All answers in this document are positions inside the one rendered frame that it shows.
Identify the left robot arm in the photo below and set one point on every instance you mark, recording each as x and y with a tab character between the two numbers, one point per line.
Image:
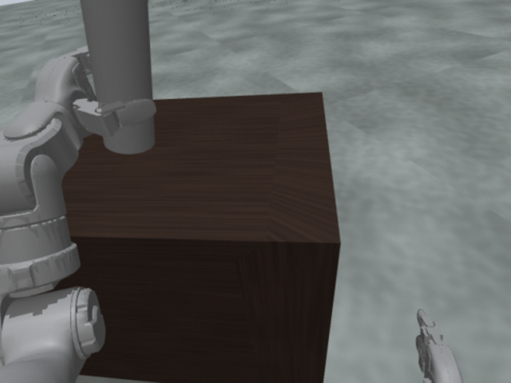
44	338

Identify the bottle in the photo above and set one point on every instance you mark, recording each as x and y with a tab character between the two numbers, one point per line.
117	34

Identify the left robot hand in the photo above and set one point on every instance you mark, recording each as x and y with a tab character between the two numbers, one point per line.
64	81

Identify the right robot hand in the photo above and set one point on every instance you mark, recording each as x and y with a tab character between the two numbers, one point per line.
436	360

